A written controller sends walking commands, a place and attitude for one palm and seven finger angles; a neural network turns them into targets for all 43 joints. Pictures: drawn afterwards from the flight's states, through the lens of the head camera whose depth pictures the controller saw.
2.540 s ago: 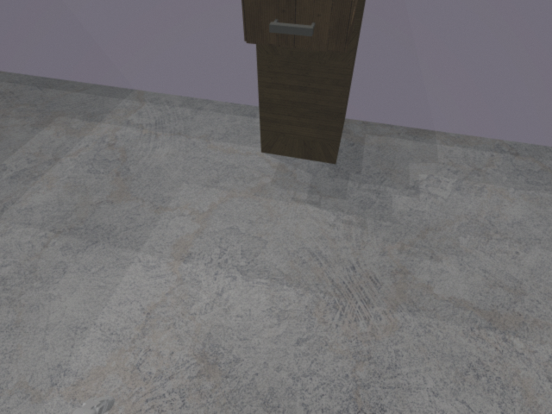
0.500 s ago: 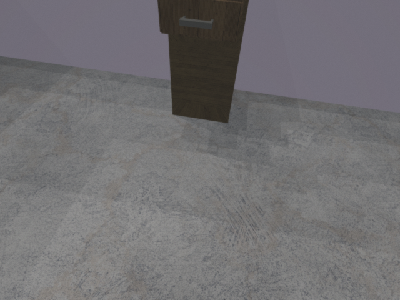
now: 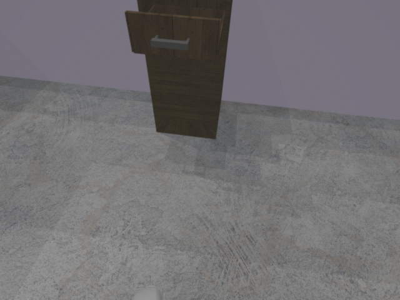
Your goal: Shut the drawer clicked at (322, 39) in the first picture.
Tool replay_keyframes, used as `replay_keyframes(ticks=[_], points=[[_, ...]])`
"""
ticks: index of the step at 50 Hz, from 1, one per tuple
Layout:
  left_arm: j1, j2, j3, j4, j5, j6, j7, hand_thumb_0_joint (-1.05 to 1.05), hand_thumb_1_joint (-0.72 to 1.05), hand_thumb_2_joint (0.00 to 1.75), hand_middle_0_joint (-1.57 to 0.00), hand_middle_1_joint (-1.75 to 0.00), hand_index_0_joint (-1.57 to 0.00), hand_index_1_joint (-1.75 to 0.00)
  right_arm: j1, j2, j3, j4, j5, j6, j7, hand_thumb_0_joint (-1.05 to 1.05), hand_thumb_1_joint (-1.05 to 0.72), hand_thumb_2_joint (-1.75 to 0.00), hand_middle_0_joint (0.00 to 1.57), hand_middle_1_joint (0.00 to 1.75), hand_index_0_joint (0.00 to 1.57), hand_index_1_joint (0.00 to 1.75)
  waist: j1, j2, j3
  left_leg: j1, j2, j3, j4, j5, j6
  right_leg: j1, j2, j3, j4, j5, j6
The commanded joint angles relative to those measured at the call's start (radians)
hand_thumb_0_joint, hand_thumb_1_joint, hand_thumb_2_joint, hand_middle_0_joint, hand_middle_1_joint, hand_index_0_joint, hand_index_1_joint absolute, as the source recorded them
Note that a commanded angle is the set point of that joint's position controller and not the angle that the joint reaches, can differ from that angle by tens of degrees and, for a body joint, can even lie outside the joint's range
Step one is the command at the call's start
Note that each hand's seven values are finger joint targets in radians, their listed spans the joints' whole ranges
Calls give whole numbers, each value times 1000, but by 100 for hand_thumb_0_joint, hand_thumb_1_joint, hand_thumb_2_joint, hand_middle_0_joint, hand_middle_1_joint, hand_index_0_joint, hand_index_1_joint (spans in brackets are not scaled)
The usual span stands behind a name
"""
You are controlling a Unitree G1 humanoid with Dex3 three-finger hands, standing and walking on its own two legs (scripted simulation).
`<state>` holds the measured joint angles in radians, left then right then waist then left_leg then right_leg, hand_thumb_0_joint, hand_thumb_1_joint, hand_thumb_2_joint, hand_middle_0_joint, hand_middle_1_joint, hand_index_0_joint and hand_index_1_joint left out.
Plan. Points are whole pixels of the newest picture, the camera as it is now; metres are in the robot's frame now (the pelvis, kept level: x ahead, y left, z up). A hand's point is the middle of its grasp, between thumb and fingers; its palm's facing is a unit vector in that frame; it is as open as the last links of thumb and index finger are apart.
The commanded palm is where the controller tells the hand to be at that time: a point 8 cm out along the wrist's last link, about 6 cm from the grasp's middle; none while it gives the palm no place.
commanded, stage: walk to a spot facing it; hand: left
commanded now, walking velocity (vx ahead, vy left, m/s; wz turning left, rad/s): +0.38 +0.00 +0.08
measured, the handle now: (171, 41) +1.05 +0.15 +0.03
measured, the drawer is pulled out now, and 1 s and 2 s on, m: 0.22 0.22 0.22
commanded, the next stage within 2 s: take the last steps up to it in 0.46 s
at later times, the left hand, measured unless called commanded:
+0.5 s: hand (116, 252) +0.26 +0.22 -0.17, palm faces +0.00 -0.98 -0.19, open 7.4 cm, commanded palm none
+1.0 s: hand (150, 200) +0.42 +0.16 -0.17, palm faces -0.01 -0.99 -0.16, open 7.3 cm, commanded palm none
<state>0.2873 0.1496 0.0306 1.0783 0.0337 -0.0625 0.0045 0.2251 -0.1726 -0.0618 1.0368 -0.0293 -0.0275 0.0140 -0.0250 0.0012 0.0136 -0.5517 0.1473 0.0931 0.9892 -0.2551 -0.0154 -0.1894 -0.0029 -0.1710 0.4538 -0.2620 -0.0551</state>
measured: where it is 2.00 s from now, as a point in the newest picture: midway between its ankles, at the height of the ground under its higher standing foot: (206, 222)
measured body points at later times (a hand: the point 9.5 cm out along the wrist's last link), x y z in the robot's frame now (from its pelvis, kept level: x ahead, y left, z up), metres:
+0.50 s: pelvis +0.22 +0.03 +0.00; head +0.23 +0.04 +0.45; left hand +0.26 +0.27 -0.15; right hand +0.19 -0.20 -0.15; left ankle +0.18 +0.14 -0.74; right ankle +0.31 -0.11 -0.69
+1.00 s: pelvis +0.40 -0.01 +0.00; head +0.40 +0.00 +0.45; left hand +0.42 +0.21 -0.16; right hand +0.43 -0.26 -0.14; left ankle +0.47 +0.11 -0.71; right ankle +0.38 -0.11 -0.74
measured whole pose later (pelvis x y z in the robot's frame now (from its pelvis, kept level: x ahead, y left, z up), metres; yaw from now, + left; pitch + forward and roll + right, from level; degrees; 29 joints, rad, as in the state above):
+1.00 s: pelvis +0.40 -0.01 +0.00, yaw -4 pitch -1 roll -1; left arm 0.30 0.16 0.04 1.09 0.03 -0.05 0.00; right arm 0.23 -0.18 -0.06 1.06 -0.03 -0.02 0.02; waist 0.01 0.00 0.00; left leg -0.43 0.12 0.12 0.72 -0.29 -0.02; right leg -0.15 -0.01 -0.16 0.40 -0.24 -0.04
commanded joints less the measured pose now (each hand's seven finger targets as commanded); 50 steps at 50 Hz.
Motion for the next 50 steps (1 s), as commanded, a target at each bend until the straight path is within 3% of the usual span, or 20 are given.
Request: replay_keyframes(ticks=[1, 4, 6, 7, 8, 9, 10, 13, 16, 26, 29, 30, 31, 32, 33, 34, 36, 39, 48, 50], points=[[101, 158, 37, -18, -6, -22, 4, 0, 90, 90, -20, -30, -20, -30, -25, -13, 4, -58, 6, -12, 19, 0, -90, -90, 20, 30, 20, 30, 42, -73, 93, 34, -3, 12, -214, 49, -1, -31, -272, 192, -281, -24, -101], [133, 159, 40, -5, -4, -19, 5, 0, 90, 90, -20, -30, -20, -30, -78, -17, 3, -84, 9, -24, 21, 0, -90, -90, 20, 30, 20, 30, 53, -70, 111, 81, -29, 35, -301, 23, 19, 20, -285, 196, -245, 69, -99], [130, 155, 41, 2, -7, -15, 6, 0, 90, 90, -20, -30, -20, -30, -39, -33, 0, -71, 7, -31, 15, 0, -90, -90, 20, 30, 20, 30, 23, -60, 96, 198, -58, 67, -387, 27, 30, 25, -265, 159, -161, 176, -79], [122, 148, 41, 0, -11, -13, 6, 0, 90, 90, -20, -30, -20, -30, 52, -57, -5, -42, 3, -38, 7, 0, -90, -90, 20, 30, 20, 30, -23, -13, 50, 356, -84, 80, -457, 45, 41, -8, -224, 111, -22, 272, -57], [134, 116, 36, -7, -13, -14, 1, 0, 90, 90, -20, -30, -20, -30, 190, -119, -23, -3, -3, -45, -4, 0, -90, -90, 20, 30, 20, 30, -75, 101, -29, 590, -13, -30, -513, 26, 81, -132, -161, 60, 222, 282, -19], [145, 60, 29, -37, -23, -14, -8, 0, 90, 90, -20, -30, -20, -30, 331, -244, -52, 24, -13, -48, -17, 0, -90, -90, 20, 30, 20, 30, -110, 344, -122, 770, 262, -409, -632, 39, 188, -362, -28, -23, 570, -112, 38], [68, 90, 31, -76, -13, -18, -4, 0, 90, 90, -20, -30, -20, -30, 351, -247, -48, 38, 0, -36, -21, 0, -90, -90, 20, 30, 20, 30, -118, 285, -105, 714, 332, -517, -731, -51, 241, -444, -17, 80, 754, -320, 24], [9, 75, 38, -60, -4, -2, -21, 0, 90, 90, -20, -30, -20, -30, 153, -115, -14, -5, 7, -48, -31, 0, -90, -90, 20, 30, 20, 30, -32, 112, 59, 450, 254, -339, -802, -148, 177, -497, -134, 160, 823, -92, 34], [70, 26, 38, -40, 3, 32, -23, 0, 90, 90, -20, -30, -20, -30, 116, -67, -12, -4, 6, -65, -38, 0, -90, -90, 20, 30, 20, 30, 26, 82, 50, 359, 183, -134, -814, 19, 156, -412, -152, 147, 714, -11, 57], [-109, 45, 35, -107, -5, 41, -33, 0, 90, 90, -20, -30, -20, -30, 183, -120, -14, 52, 1, -52, -32, 0, -90, -90, 20, 30, 20, 30, 4, 100, 97, 476, 169, 44, -765, 236, 149, -328, -109, 62, 228, 81, 45], [-10, 74, 38, -72, -1, 25, -27, 0, 90, 90, -20, -30, -20, -30, 185, -121, -7, 66, 3, -39, -34, 0, -90, -90, 20, 30, 20, 30, 55, 75, 43, 468, 130, 89, -556, 426, 108, -98, -32, 1, 91, 108, 18], [120, 117, 49, -29, 2, 13, -23, 0, 90, 90, -20, -30, -20, -30, 176, -119, -5, 70, 10, -41, -30, 0, -90, -90, 20, 30, 20, 30, 118, 20, -29, 401, 91, 120, -382, 409, 76, 92, -41, 25, 46, 169, 6], [231, 217, 72, 4, 6, -2, -10, 0, 90, 90, -20, -30, -20, -30, 212, -69, 3, 58, 21, -45, -21, 0, -90, -90, 20, 30, 20, 30, 149, -178, -142, 192, 7, 164, -104, 142, 35, 330, -250, 276, 20, 264, -62], [300, 300, 83, 12, -13, -1, -6, 0, 90, 90, -20, -30, -20, -30, 225, -41, 12, 31, 24, -44, -24, 0, -90, -90, 20, 30, 20, 30, 139, -308, -195, 17, -100, 95, 183, -349, 11, 416, -448, 580, -94, 403, -175], [254, 291, 84, 5, -23, 2, 1, 0, 90, 90, -20, -30, -20, -30, 181, -69, 6, 21, 27, -34, -28, 0, -90, -90, 20, 30, 20, 30, 141, -245, -191, -11, -66, -15, 295, -343, 24, 340, -455, 592, -145, 297, -199], [163, 257, 76, -20, -21, 8, 6, 0, 90, 90, -20, -30, -20, -30, 126, -55, 3, 15, 21, -32, -28, 0, -90, -90, 20, 30, 20, 30, 121, -212, -99, -56, -32, -52, 347, -270, 24, 221, -440, 576, -186, 120, -193], [39, 158, 46, -53, -16, 6, 14, 0, 90, 90, -20, -30, -20, -30, 88, -42, 5, 20, 7, -16, -20, 0, -90, -90, 20, 30, 20, 30, 59, -64, 31, -15, 20, -74, 268, -118, 20, -16, -361, 402, -241, 10, -138], [-3, 116, 40, -60, -7, -3, 17, 0, 90, 90, -20, -30, -20, -30, 184, -3, 7, 50, 0, 8, -14, 0, -90, -90, 20, 30, 20, 30, -2, -107, 19, 89, 16, -32, 95, -66, -5, -120, -291, 234, -264, 49, -101], [65, 167, 48, -26, -5, -1, 3, 0, 90, 90, -20, -30, -20, -30, 18, -25, 2, -30, 7, -8, 9, 0, -90, -90, 20, 30, 20, 30, 47, -111, 66, 135, -27, 18, -288, -39, 4, -41, -293, 248, -284, -91, -115], [55, 169, 52, -24, -8, 4, 1, 0, 90, 90, -20, -30, -20, -30, 36, -30, 4, -27, 7, -16, 7, 0, -90, -90, 20, 30, 20, 30, 27, -98, 78, 216, -45, 42, -384, -14, 8, -55, -272, 226, -241, -103, -99]])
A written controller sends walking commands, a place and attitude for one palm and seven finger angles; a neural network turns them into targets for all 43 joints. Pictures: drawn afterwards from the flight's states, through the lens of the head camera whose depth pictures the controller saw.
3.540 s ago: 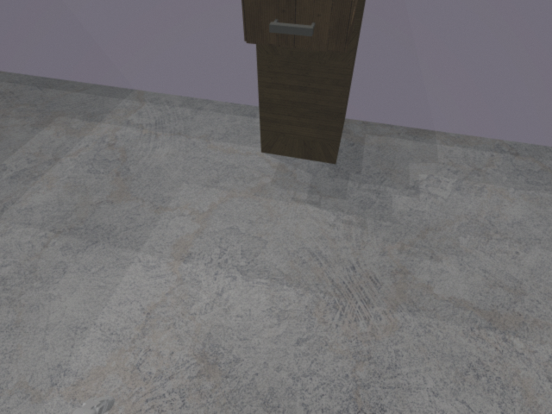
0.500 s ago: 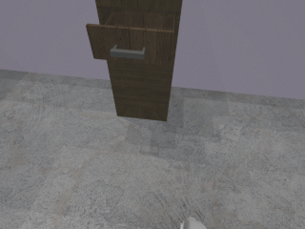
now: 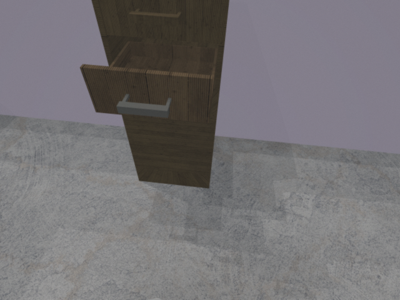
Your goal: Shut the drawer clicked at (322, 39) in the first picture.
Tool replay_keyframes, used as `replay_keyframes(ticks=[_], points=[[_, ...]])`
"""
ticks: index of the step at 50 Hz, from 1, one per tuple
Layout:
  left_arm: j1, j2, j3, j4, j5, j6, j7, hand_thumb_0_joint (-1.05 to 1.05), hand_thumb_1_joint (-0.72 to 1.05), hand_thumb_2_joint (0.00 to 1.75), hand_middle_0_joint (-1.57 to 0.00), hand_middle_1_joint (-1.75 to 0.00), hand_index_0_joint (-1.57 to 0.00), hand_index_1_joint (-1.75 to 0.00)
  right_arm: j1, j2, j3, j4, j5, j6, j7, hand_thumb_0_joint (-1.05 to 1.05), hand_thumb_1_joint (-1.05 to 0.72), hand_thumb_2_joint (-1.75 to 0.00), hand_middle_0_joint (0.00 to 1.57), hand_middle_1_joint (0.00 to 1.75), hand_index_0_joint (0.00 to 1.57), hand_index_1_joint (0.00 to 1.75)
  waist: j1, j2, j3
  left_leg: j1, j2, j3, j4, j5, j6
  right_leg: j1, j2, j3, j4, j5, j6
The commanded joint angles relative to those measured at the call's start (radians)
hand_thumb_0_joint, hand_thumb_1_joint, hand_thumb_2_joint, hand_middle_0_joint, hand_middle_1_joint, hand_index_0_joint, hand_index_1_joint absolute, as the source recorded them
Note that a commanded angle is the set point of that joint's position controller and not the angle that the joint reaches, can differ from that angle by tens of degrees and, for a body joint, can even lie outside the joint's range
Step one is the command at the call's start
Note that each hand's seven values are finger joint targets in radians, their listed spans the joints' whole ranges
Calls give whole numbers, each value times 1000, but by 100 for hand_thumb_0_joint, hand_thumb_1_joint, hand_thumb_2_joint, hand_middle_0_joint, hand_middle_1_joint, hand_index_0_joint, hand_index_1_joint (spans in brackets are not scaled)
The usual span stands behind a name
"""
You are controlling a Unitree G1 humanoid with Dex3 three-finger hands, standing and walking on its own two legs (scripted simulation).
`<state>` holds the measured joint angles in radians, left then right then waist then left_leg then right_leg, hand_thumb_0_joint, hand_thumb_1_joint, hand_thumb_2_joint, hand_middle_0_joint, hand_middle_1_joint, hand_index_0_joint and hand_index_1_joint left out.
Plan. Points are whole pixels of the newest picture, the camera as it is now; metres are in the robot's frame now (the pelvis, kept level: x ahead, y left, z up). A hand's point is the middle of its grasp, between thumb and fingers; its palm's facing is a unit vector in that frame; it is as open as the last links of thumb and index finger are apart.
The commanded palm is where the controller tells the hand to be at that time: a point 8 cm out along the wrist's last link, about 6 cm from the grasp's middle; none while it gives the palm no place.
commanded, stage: take the last steps up to it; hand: left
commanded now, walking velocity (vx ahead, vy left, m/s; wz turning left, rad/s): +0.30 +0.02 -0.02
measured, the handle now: (145, 104) +0.63 +0.21 +0.03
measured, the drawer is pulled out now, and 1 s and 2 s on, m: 0.22 0.22 0.22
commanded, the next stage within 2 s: come to a stop and stand still in 0.48 s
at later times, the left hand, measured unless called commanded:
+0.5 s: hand (136, 256) +0.26 +0.18 -0.17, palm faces -0.05 -0.97 -0.23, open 7.4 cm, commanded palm none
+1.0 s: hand (134, 248) +0.28 +0.20 -0.19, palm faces +0.02 -0.98 -0.21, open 7.4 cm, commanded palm none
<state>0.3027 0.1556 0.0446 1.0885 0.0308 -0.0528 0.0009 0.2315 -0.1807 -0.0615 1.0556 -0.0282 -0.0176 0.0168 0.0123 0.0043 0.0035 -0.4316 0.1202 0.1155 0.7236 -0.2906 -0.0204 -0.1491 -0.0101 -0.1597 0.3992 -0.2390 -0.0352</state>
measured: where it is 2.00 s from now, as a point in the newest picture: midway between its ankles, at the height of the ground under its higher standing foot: outside the picture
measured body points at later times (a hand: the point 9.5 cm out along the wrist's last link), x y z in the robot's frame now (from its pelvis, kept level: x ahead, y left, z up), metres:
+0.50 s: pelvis +0.17 +0.00 -0.01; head +0.20 -0.02 +0.43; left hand +0.26 +0.23 -0.16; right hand +0.08 -0.19 -0.18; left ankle +0.09 +0.12 -0.74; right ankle +0.24 -0.11 -0.75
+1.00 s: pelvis +0.24 +0.01 -0.01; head +0.28 +0.03 +0.44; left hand +0.28 +0.25 -0.17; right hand +0.34 -0.23 -0.14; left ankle +0.30 +0.11 -0.74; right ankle +0.18 -0.11 -0.68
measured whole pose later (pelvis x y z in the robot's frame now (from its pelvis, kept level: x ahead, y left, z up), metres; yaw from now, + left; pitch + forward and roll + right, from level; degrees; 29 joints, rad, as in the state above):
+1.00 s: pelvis +0.24 +0.01 -0.01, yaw -3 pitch -1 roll +0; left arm 0.21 0.21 0.05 1.03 0.01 0.04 0.04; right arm 0.10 -0.16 -0.03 0.98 -0.02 0.01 -0.03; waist 0.03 -0.05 0.09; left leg -0.31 0.04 0.12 0.51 -0.19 0.03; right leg -0.38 -0.01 -0.01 1.04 -0.50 0.02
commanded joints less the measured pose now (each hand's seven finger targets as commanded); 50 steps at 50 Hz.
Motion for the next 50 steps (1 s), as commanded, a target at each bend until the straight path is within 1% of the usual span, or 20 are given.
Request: replay_keyframes(ticks=[1, 2, 3, 4, 5, 8, 11, 19, 22, 23, 24, 25, 27, 29, 31, 35, 40, 43, 45, 50], points=[[35, 159, 38, -31, -9, -1, 4, 0, 90, 90, -20, -30, -20, -30, 64, -29, 5, -35, 6, -32, 1, 0, -90, -90, 20, 30, 20, 30, -27, -81, 77, 189, -33, 42, -189, 58, 12, -125, -239, 188, -144, -137, -100], [42, 136, 34, -28, -12, 3, 3, 0, 90, 90, -20, -30, -20, -30, 118, -49, 4, -14, 6, -40, -6, 0, -90, -90, 20, 30, 20, 30, -48, -3, 57, 312, -36, 32, -255, 51, 15, -182, -196, 160, -52, -133, -79], [53, 99, 27, -39, -13, 6, -5, 0, 90, 90, -20, -30, -20, -30, 206, -114, -9, 8, 0, -45, -15, 0, -90, -90, 20, 30, 20, 30, -80, 163, 33, 434, 66, -130, -341, -35, 60, -288, -113, 92, 148, -145, -38], [29, 43, 18, -70, -18, 4, -10, 0, 90, 90, -20, -30, -20, -30, 308, -202, -29, 21, -10, -45, -24, 0, -90, -90, 20, 30, 20, 30, -114, 358, 18, 502, 281, -411, -488, -92, 159, -437, -10, -21, 431, -271, 7], [-35, 74, 18, -98, -4, 3, -5, 0, 90, 90, -20, -30, -20, -30, 321, -199, -25, 28, -7, -37, -32, 0, -90, -90, 20, 30, 20, 30, -125, 313, 39, 451, 320, -490, -550, -172, 203, -491, -18, 65, 618, -336, -2], [-44, 70, 22, -71, -3, 4, -23, 0, 90, 90, -20, -30, -20, -30, 166, -96, 4, -9, 5, -52, -43, 0, -90, -90, 20, 30, 20, 30, -53, 114, 98, 327, 248, -310, -566, -78, 190, -510, -109, 135, 744, -135, 3], [3, 38, 17, -48, -2, 20, -19, 0, 90, 90, -20, -30, -20, -30, 161, -76, 10, 2, 9, -70, -47, 0, -90, -90, 20, 30, 20, 30, -19, 82, 45, 338, 182, -145, -539, 232, 175, -434, -116, 116, 662, -55, 32], [-110, 24, 12, -94, -6, 28, -15, 0, 90, 90, -20, -30, -20, -30, 201, -83, -3, 55, 2, -50, -41, 0, -90, -90, 20, 30, 20, 30, -35, 120, 93, 325, 172, -74, -494, 273, 184, -319, -86, 44, 302, -36, 34], [-48, 38, 19, -73, -3, 19, -13, 0, 90, 90, -20, -30, -20, -30, 186, -77, -5, 64, 2, -38, -41, 0, -90, -90, 20, 30, 20, 30, 1, 92, 80, 270, 137, -42, -377, 216, 141, -139, -40, 0, 155, 43, 22], [25, 74, 27, -49, -1, 12, -9, 0, 90, 90, -20, -30, -20, -30, 186, -62, -2, 68, 8, -39, -38, 0, -90, -90, 20, 30, 20, 30, 35, 21, 48, 207, 101, -13, -266, 194, 111, 3, -45, 22, 91, 81, 13], [136, 140, 42, -17, 5, -2, -1, 0, 90, 90, -20, -30, -20, -30, 192, -27, 5, 58, 15, -44, -32, 0, -90, -90, 20, 30, 20, 30, 83, -128, -19, 62, 28, 54, -49, 83, 69, 192, -190, 197, 57, 122, -37], [232, 240, 59, 0, -4, -7, 6, 0, 90, 90, -20, -30, -20, -30, 216, 12, 17, 32, 20, -45, -27, 0, -90, -90, 20, 30, 20, 30, 84, -338, -92, -112, -83, 77, 233, -277, 32, 327, -409, 489, -68, 243, -135], [155, 208, 50, -14, -15, -6, 16, 0, 90, 90, -20, -30, -20, -30, 128, -21, 5, 15, 17, -30, -31, 0, -90, -90, 20, 30, 20, 30, 74, -252, -48, -147, -38, -78, 470, -263, 38, 163, -421, 515, -149, 185, -185], [35, 125, 30, -49, -13, -5, 28, 0, 90, 90, -20, -30, -20, -30, 101, 0, 8, 20, 10, -21, -28, 0, -90, -90, 20, 30, 20, 30, 19, -93, 45, -121, 14, -98, 431, -129, 29, 5, -357, 329, -153, 233, -156], [-23, 80, 15, -63, -4, -8, 33, 0, 90, 90, -20, -30, -20, -30, 147, 32, 22, 40, 13, -5, -34, 0, -90, -90, 20, 30, 20, 30, -27, -84, 31, -3, 4, -85, 261, -104, 0, -71, -310, 187, -118, 516, -126], [-36, 135, 16, -68, -7, 18, 43, 0, 90, 90, -20, -30, -20, -30, 121, 33, 30, 26, 25, 23, -38, 0, -90, -90, 20, 30, 20, 30, -16, -119, -26, 85, -57, -39, 21, -54, -22, -19, -266, 133, -30, 725, -119], [-49, 165, 33, -85, -15, 58, 48, 0, 90, 90, -20, -30, -20, -30, 82, -52, 2, -17, 16, 35, -39, 0, -90, -90, 20, 30, 20, 30, -27, -116, -11, 255, -43, -36, -252, 270, -9, -89, -230, 131, 92, 510, -60], [6, 92, 12, -111, -21, 80, 54, 0, 90, 90, -20, -30, -20, -30, 71, -170, -13, -55, 12, 25, -46, 0, -90, -90, 20, 30, 20, 30, -22, 273, -49, 304, 268, -303, -374, 925, 193, -189, -19, 54, 449, -350, 61], [-23, 112, 22, -103, -19, 91, 52, 0, 90, 90, -20, -30, -20, -30, 4, -168, -9, -78, 6, 25, -65, 0, -90, -90, 20, 30, 20, 30, -19, 211, -37, 241, 255, -294, -374, 813, 235, -229, -23, 183, 669, -372, 53], [1, 110, 28, -103, -16, 97, 37, 0, 90, 90, -20, -30, -20, -30, -60, -152, -13, -108, 9, 23, -65, 0, -90, -90, 20, 30, 20, 30, -13, 130, -92, 329, 196, -198, -368, 625, 208, -293, -23, 189, 686, -250, 77]])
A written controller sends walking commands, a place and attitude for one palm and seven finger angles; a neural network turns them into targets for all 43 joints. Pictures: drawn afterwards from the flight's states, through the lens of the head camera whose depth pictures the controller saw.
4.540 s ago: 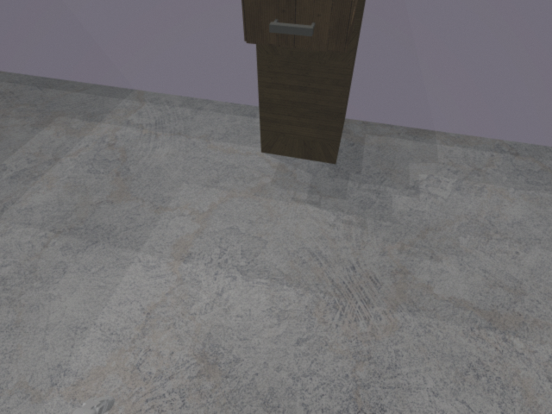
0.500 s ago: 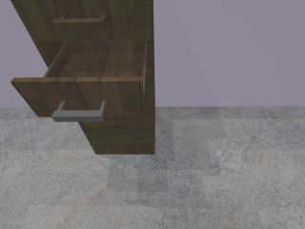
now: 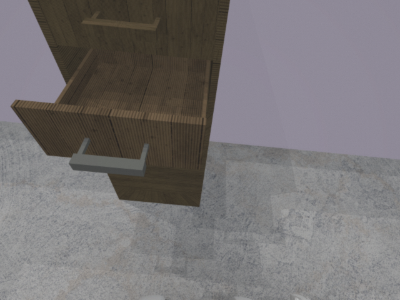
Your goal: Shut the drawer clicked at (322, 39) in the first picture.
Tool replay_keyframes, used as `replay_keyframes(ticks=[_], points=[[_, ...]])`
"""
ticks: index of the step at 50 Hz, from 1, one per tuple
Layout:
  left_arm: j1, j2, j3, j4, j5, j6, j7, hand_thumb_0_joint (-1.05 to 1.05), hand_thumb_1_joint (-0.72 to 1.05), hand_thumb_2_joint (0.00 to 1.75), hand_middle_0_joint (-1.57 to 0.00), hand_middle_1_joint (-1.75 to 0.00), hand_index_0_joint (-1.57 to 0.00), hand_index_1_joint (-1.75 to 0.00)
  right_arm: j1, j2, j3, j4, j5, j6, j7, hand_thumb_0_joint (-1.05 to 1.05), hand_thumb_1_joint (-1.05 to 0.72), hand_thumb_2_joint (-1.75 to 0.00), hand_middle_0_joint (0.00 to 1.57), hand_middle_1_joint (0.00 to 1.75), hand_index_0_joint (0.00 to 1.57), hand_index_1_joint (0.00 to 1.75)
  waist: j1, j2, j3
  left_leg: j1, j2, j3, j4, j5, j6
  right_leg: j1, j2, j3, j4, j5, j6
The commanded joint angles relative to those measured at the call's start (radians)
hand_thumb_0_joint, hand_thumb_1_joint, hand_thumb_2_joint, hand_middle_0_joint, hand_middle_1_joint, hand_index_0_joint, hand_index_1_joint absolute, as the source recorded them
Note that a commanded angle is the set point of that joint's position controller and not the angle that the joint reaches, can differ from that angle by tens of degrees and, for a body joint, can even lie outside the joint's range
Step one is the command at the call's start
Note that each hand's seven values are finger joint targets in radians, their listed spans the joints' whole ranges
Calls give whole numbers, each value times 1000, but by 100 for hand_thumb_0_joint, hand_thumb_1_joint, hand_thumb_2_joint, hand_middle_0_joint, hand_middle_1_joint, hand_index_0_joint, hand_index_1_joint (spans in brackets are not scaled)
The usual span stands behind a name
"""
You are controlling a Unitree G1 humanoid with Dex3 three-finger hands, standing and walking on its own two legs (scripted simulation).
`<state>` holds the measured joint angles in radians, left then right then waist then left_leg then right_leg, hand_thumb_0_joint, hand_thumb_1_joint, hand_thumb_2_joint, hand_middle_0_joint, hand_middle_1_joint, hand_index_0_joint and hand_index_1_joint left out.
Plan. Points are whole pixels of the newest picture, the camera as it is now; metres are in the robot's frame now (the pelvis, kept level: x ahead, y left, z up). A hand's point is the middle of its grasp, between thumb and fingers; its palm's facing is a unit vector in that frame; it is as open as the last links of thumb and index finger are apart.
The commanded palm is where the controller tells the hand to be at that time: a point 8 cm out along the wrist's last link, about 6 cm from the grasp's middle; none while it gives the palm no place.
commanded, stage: come to a stop and stand still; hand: left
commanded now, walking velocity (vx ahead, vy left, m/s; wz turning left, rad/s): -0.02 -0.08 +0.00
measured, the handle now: (112, 155) +0.38 +0.23 +0.03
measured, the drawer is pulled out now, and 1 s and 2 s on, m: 0.22 0.22 0.22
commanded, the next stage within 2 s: look again from close up in 0.54 s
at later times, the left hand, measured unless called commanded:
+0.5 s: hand out of the picture +0.01 +0.14 -0.18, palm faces -0.01 -0.97 -0.23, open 7.4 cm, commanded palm none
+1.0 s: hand out of the picture +0.00 +0.13 -0.18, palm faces +0.00 -0.98 -0.18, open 7.4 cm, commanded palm none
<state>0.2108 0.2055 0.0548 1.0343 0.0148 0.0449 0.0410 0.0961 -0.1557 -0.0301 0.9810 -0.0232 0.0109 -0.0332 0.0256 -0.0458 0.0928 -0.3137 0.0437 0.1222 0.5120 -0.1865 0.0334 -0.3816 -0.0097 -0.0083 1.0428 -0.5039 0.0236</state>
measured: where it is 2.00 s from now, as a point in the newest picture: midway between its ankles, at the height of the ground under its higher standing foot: outside the picture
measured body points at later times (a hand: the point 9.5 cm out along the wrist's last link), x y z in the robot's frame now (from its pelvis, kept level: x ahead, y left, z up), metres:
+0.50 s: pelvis -0.04 -0.04 -0.02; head -0.04 -0.05 +0.43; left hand +0.01 +0.19 -0.16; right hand -0.05 -0.28 -0.17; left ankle +0.05 +0.10 -0.73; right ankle -0.05 -0.17 -0.73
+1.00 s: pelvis +0.00 -0.04 +0.00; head +0.02 -0.04 +0.45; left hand +0.00 +0.18 -0.16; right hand +0.04 -0.28 -0.15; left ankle +0.06 +0.10 -0.73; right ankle -0.05 -0.17 -0.73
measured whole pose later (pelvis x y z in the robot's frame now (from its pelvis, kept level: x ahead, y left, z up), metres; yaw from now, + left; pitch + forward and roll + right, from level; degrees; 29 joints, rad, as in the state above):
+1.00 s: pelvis +0.00 -0.04 +0.00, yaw -1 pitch -1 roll +0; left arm 0.30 0.17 -0.01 1.08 0.02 -0.01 0.02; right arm 0.22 -0.17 0.00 1.07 -0.02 -0.01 -0.01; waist 0.00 -0.02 0.04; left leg -0.32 0.05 0.02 0.52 -0.19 -0.03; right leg -0.16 -0.01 0.00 0.53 -0.36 0.01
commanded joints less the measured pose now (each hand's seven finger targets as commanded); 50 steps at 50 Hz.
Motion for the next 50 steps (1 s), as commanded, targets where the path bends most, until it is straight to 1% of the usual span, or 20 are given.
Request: replay_keyframes(ticks=[1, 5, 6, 7, 8, 9, 10, 11, 12, 13, 14, 15, 16, 17, 19, 22, 29, 34, 40, 50], points=[[92, 62, 17, -56, 0, 4, -5, 0, 90, 90, -20, -30, -20, -30, 76, -179, -48, -33, 4, -4, -14, 0, -90, -90, 20, 30, 20, 30, -32, 194, -185, 218, 279, -216, -168, 450, 156, -56, -28, 34, 5, 6, 19], [76, 36, 3, -73, 2, -2, -12, 0, 90, 90, -20, -30, -20, -30, 90, -196, -61, -20, 0, 1, -4, 0, -90, -90, 20, 30, 20, 30, -52, 230, -179, 202, 279, -240, -198, 256, 144, 24, -40, -14, -247, -14, 7], [168, 75, -15, -40, 3, -19, 9, 0, 90, 90, -20, -30, -20, -30, 57, -269, -80, -48, 12, -12, -1, 0, -90, -90, 20, 30, 20, 30, -2, 161, -225, 181, 257, -200, 22, 381, 76, 29, -64, 57, -419, 70, -34], [150, 99, -8, -101, 18, -30, 5, 0, 90, 90, -20, -30, -20, -30, 74, -164, -58, -91, 11, 1, 21, 0, -90, -90, 20, 30, 20, 30, -3, -4, -164, -37, 132, -98, 78, 22, 30, 85, -54, 78, -575, 132, -49], [124, 145, -4, -120, 25, -43, -1, 0, 90, 90, -20, -30, -20, -30, 60, -96, -35, -122, -3, 10, 37, 0, -90, -90, 20, 30, 20, 30, 3, -120, -103, -128, 6, -4, 160, -152, -39, 88, -180, 237, -684, 199, -119], [91, 176, -7, -142, 26, -60, 3, 0, 90, 90, -20, -30, -20, -30, 65, -74, -30, -143, -2, 10, 43, 0, -90, -90, 20, 30, 20, 30, -32, -82, -98, -73, -11, -23, 256, -232, -44, 6, -251, 279, -703, 237, -158], [41, 185, -20, -146, 34, -61, 1, 0, 90, 90, -20, -30, -20, -30, 115, -51, -25, -136, 3, -1, 52, 0, -90, -90, 20, 30, 20, 30, -78, 22, -140, 42, -43, -22, 215, -190, -41, -18, -211, 201, -621, 289, -148], [35, 175, -7, -153, 22, -69, 1, 0, 90, 90, -20, -30, -20, -30, 141, -70, -26, -126, 4, 1, 45, 0, -90, -90, 20, 30, 20, 30, -73, -163, -167, -15, -44, -22, 202, -122, -36, 77, -141, 171, -568, 396, -129], [32, 156, -8, -149, 14, -66, 4, 0, 90, 90, -20, -30, -20, -30, 135, -96, -30, -127, 7, -1, 39, 0, -90, -90, 20, 30, 20, 30, -59, -256, -136, -10, -32, -42, 184, -117, -27, 59, -153, 165, -559, 389, -122], [11, 139, -15, -155, 15, -58, 4, 0, 90, 90, -20, -30, -20, -30, 141, -99, -27, -114, 6, 0, 35, 0, -90, -90, 20, 30, 20, 30, -68, -222, -96, 42, -21, -54, 121, -85, -26, 8, -134, 119, -556, 303, -108], [15, 126, -18, -157, 16, -47, 2, 0, 90, 90, -20, -30, -20, -30, 156, -115, -28, -102, 6, 0, 35, 0, -90, -90, 20, 30, 20, 30, -71, -112, -32, 75, -1, -84, 106, -81, -21, -92, -114, 100, -559, 120, -89], [20, 125, -16, -162, 15, -35, 1, 0, 90, 90, -20, -30, -20, -30, 171, -123, -29, -92, 2, 4, 37, 0, -90, -90, 20, 30, 20, 30, -72, 9, 30, 48, 24, -126, 55, -155, -14, -152, -82, 84, -561, -75, -80], [34, 125, -16, -163, 13, -28, 1, 0, 90, 90, -20, -30, -20, -30, 186, -136, -30, -87, -4, 8, 36, 0, -90, -90, 20, 30, 20, 30, -70, 86, 73, -30, 40, -167, -9, -274, -3, -148, -52, 65, -550, -167, -71], [57, 125, -14, -158, 11, -25, -1, 0, 90, 90, -20, -30, -20, -30, 181, -143, -31, -89, -8, 11, 35, 0, -90, -90, 20, 30, 20, 30, -55, 104, 99, -107, 44, -197, -57, -366, 4, -117, -36, 53, -545, -185, -64], [98, 117, -13, -146, 11, -30, -3, 0, 90, 90, -20, -30, -20, -30, 181, -144, -26, -86, -8, 10, 33, 0, -90, -90, 20, 30, 20, 30, -31, 62, 91, -151, 40, -203, -74, -378, 6, -64, -36, 57, -563, -167, -68], [97, 125, -9, -136, 7, -35, -7, 0, 90, 90, -20, -30, -20, -30, 224, -119, -19, -71, -9, 6, 31, 0, -90, -90, 20, 30, 20, 30, -41, 12, 26, -69, 5, -151, 0, -279, -10, -93, -79, 111, -626, -196, -88], [109, 99, -18, -100, 1, -48, -13, 0, 90, 90, -20, -30, -20, -30, 259, -120, -5, -25, -3, -16, 21, 0, -90, -90, 20, 30, 20, 30, -31, 57, -20, -61, 35, -198, -69, -221, -7, 11, -58, 82, -616, -45, -77], [113, 93, -26, -66, 0, -54, -14, 0, 90, 90, -20, -30, -20, -30, 264, -109, 4, 12, 2, -21, 19, 0, -90, -90, 20, 30, 20, 30, -35, 44, -13, -11, 36, -175, -59, -128, -19, 15, -70, 98, -651, 12, -78], [136, 85, -32, -22, 0, -64, -12, 0, 90, 90, -20, -30, -20, -30, 242, -114, 8, 42, 9, -35, 14, 0, -90, -90, 20, 30, 20, 30, -29, 45, -48, 56, 51, -162, -57, 40, -17, 83, -69, 79, -640, 195, -63], [142, 92, -34, 11, 5, -68, -11, 0, 90, 90, -20, -30, -20, -30, 162, -142, 4, 62, 12, -39, 11, 0, -90, -90, 20, 30, 20, 30, -24, 56, -51, 121, 59, -157, -63, 125, -11, 112, -73, 71, -644, 305, -48]])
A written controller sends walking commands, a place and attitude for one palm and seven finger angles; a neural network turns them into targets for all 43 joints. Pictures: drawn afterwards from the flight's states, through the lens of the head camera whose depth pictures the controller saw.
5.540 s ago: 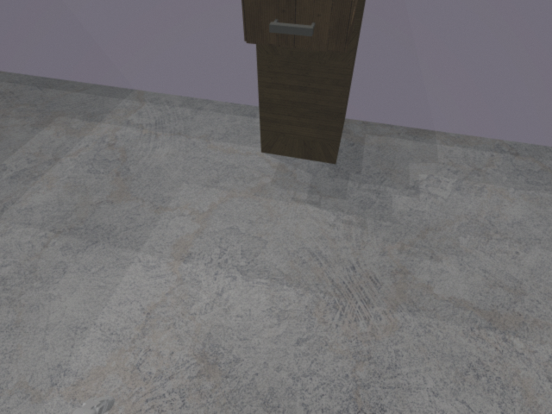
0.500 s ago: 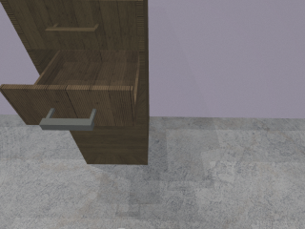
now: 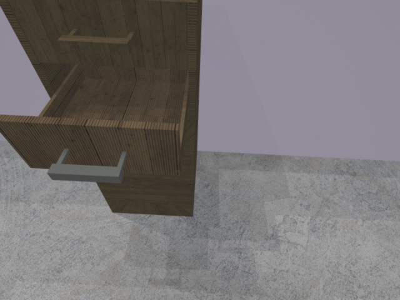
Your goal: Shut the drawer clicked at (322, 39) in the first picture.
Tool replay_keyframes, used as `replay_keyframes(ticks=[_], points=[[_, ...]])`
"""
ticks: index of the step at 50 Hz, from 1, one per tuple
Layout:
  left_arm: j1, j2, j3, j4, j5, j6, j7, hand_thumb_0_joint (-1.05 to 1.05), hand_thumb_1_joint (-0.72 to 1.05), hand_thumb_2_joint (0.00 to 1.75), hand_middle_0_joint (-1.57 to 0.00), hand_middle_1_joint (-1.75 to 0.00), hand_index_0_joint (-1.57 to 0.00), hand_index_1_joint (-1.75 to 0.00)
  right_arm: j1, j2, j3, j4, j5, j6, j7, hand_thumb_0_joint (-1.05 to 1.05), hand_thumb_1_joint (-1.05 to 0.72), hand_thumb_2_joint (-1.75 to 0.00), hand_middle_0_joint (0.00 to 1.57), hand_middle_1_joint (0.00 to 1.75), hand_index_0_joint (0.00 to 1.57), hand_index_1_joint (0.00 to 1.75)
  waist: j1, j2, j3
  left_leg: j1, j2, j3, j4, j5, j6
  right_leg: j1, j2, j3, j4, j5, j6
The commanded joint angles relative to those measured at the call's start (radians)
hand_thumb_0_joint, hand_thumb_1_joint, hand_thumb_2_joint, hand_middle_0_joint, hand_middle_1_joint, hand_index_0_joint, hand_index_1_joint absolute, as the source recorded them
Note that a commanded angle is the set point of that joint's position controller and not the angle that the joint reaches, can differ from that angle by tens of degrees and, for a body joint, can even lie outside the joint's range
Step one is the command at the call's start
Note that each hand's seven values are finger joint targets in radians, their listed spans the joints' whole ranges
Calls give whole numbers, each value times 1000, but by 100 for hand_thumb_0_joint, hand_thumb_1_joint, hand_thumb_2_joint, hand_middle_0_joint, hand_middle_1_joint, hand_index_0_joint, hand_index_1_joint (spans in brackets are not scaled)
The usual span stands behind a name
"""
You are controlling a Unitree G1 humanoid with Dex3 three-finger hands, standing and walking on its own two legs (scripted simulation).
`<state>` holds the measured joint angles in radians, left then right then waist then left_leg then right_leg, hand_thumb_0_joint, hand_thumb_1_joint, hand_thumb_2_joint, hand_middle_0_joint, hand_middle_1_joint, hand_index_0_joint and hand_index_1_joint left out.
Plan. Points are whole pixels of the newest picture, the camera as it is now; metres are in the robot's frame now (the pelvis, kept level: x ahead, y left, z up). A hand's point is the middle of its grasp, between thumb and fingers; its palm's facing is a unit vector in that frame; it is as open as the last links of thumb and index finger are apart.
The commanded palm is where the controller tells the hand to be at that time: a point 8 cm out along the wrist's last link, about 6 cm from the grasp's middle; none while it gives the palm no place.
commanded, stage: look again from close up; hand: left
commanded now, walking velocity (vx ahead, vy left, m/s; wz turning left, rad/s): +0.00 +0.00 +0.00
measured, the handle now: (90, 164) +0.37 +0.27 +0.04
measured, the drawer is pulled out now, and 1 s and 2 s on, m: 0.22 0.22 0.22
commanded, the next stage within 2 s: shuffle to correct the standing spot in 0.10 s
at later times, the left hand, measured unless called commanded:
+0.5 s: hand out of the picture +0.04 +0.23 -0.18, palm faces +0.03 -0.96 -0.28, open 7.4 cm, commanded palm none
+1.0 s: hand out of the picture +0.02 +0.20 -0.17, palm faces -0.02 -0.98 -0.20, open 7.4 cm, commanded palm none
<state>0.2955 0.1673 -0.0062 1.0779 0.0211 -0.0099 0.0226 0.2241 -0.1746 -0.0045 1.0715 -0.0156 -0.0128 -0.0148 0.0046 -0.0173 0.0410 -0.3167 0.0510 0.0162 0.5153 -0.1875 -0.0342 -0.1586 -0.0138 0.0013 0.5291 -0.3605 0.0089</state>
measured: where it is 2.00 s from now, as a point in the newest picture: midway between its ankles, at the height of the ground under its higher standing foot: outside the picture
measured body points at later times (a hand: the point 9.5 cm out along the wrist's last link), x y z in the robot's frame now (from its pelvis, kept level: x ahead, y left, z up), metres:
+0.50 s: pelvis +0.01 +0.02 -0.01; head +0.04 +0.01 +0.44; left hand +0.04 +0.28 -0.15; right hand +0.09 -0.23 -0.16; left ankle +0.05 +0.14 -0.73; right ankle -0.05 -0.13 -0.73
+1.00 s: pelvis +0.01 +0.03 +0.00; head +0.02 +0.02 +0.45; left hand +0.02 +0.25 -0.15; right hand +0.04 -0.21 -0.16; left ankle +0.02 +0.16 -0.73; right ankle -0.05 -0.07 -0.73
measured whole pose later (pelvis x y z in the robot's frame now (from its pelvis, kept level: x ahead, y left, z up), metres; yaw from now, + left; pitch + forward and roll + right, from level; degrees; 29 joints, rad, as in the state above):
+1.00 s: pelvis +0.01 +0.03 +0.00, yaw -1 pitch +1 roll +0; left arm 0.33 0.15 -0.02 1.03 0.02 -0.02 0.03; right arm 0.29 -0.19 -0.01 0.98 -0.03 0.00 -0.01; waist -0.01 0.02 0.01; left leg -0.31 0.03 0.02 0.58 -0.29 -0.02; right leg -0.18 -0.01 -0.06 0.56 -0.39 -0.02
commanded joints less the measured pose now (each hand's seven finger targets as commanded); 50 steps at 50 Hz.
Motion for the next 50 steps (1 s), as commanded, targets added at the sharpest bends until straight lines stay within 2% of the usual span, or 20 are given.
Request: replay_keyframes(ticks=[1, 13, 21, 23, 25, 28, 30, 34, 35, 36, 37, 38, 40, 42, 43, 44, 45, 46, 48, 50], points=[[57, 135, 28, -30, -2, -14, 7, 0, 90, 90, -20, -30, -20, -30, 28, -124, -20, -29, 5, -16, -8, 0, -90, -90, 20, 30, 20, 30, -3, 24, -7, 129, 54, -49, -67, 140, 57, -102, -73, 61, -131, 178, -33], [31, 171, 39, -43, 0, -7, 12, 0, 90, 90, -20, -30, -20, -30, -34, -143, -26, -35, 6, -9, -9, 0, -90, -90, 20, 30, 20, 30, 10, 15, -33, 151, 45, -23, -34, 278, 50, -45, -101, 65, -97, 376, -32], [41, 246, 83, -112, 1, 22, 23, 0, 90, 90, -20, -30, -20, -30, -55, -153, -47, -128, -3, 25, -4, 0, -90, -90, 20, 30, 20, 30, 32, -78, -43, 18, -2, 39, 101, 238, 28, 2, -219, 145, -9, 575, -93], [18, 254, 88, -132, 5, 28, 23, 0, 90, 90, -20, -30, -20, -30, -49, -158, -51, -143, -3, 30, -2, 0, -90, -90, 20, 30, 20, 30, 23, -88, -41, 33, -1, 35, 97, 240, 29, -32, -224, 140, 9, 534, -95], [-5, 241, 89, -150, 3, 35, 23, 0, 90, 90, -20, -30, -20, -30, -31, -176, -57, -151, -6, 34, 1, 0, -90, -90, 20, 30, 20, 30, 11, -28, -43, 94, 36, -18, 52, 293, 58, -112, -176, 91, 53, 382, -71], [-40, 168, 74, -168, 4, 45, 19, 0, 90, 90, -20, -30, -20, -30, 14, -228, -72, -158, -11, 37, 3, 0, -90, -90, 20, 30, 20, 30, -9, 190, -53, 135, 186, -223, -124, 294, 190, -229, -15, -67, 296, -150, -15], [-21, 130, 60, -163, -2, 44, 16, 0, 90, 90, -20, -30, -20, -30, 8, -210, -65, -170, -9, 27, -1, 0, -90, -90, 20, 30, 20, 30, -6, 192, -105, 97, 236, -293, -217, 100, 255, -232, -27, -23, 456, -261, -32], [78, 121, 48, -101, 3, 12, -2, 0, 90, 90, -20, -30, -20, -30, -85, -206, -56, -166, -9, 18, 1, 0, -90, -90, 20, 30, 20, 30, 55, 70, -114, -36, 145, -181, -178, -162, 176, 7, -34, -40, 27, -47, -35], [92, 155, 51, -92, 9, 2, -1, 0, 90, 90, -20, -30, -20, -30, -81, -175, -53, -159, -3, 18, 6, 0, -90, -90, 20, 30, 20, 30, 56, -30, -83, -92, 69, -110, -101, -216, 118, 52, -81, 55, -151, -47, -49], [71, 197, 48, -94, 11, -2, 0, 0, 90, 90, -20, -30, -20, -30, -76, -116, -38, -162, 5, 20, 11, 0, -90, -90, 20, 30, 20, 30, 34, -170, -31, -129, -19, -22, 24, -219, 53, -4, -231, 258, -292, -173, -106], [23, 225, 48, -115, 2, -5, 1, 0, 90, 90, -20, -30, -20, -30, -77, -107, -32, -156, -3, 22, 17, 0, -90, -90, 20, 30, 20, 30, 20, -176, 9, -83, -26, 4, 90, -190, 33, -128, -319, 351, -370, -255, -154], [-20, 215, 47, -122, 1, -8, 4, 0, 90, 90, -20, -30, -20, -30, -68, -101, -29, -135, -10, 26, 18, 0, -90, -90, 20, 30, 20, 30, 7, -217, 46, -56, -10, -2, 122, -162, 33, -162, -293, 314, -362, -161, -160], [-33, 179, 35, -107, -1, -17, 1, 0, 90, 90, -20, -30, -20, -30, -11, -85, -17, -85, -7, 13, 16, 0, -90, -90, 20, 30, 20, 30, -16, -150, 45, 23, -12, 9, 66, -89, 34, -138, -227, 184, -262, 96, -142], [-3, 163, 29, -89, -5, -20, 0, 0, 90, 90, -20, -30, -20, -30, 29, -84, -10, -52, -2, -2, 11, 0, -90, -90, 20, 30, 20, 30, -12, -92, 12, 100, -5, 8, -34, 43, 39, -100, -161, 97, -176, 223, -99], [15, 236, 4, -125, 10, -23, 15, 0, 90, 90, -20, -30, -20, -30, 6, -151, -17, -154, -17, 11, 17, 0, -90, -90, 20, 30, 20, 30, -37, -34, 187, 103, -10, -35, -4, -65, 53, -262, -119, 91, -229, -44, -65], [16, 183, 29, -121, 6, -25, 23, 0, 90, 90, -20, -30, -20, -30, 51, -130, -26, -167, -19, -4, 11, 0, -90, -90, 20, 30, 20, 30, -37, 120, 28, 91, 18, -31, 22, -12, 42, -227, -140, 82, -139, -53, -70], [39, 182, 30, -133, -5, -37, 23, 0, 90, 90, -20, -30, -20, -30, 49, -109, -20, -167, -16, -6, 2, 0, -90, -90, 20, 30, 20, 30, -13, 76, -48, 65, 16, -49, 59, 29, 48, -135, -129, 116, -152, 65, -76], [37, 179, 33, -124, -4, -38, 22, 0, 90, 90, -20, -30, -20, -30, 52, -96, -20, -171, -11, -9, -1, 0, -90, -90, 20, 30, 20, 30, -15, 35, -70, 40, 7, -35, 69, 32, 44, -92, -156, 126, -158, 163, -84], [62, 171, 31, -119, 0, -34, 22, 0, 90, 90, -20, -30, -20, -30, 74, -81, -11, -168, -9, -15, -3, 0, -90, -90, 20, 30, 20, 30, -10, -79, -92, 24, 1, -11, 52, 90, 49, 12, -145, 83, -91, 508, -79], [83, 154, 33, -106, -4, -26, 26, 0, 90, 90, -20, -30, -20, -30, 89, -96, -16, -155, -1, -16, -12, 0, -90, -90, 20, 30, 20, 30, -8, -40, -95, 59, 11, -16, 29, 208, 61, 42, -124, 34, -29, 652, -60]])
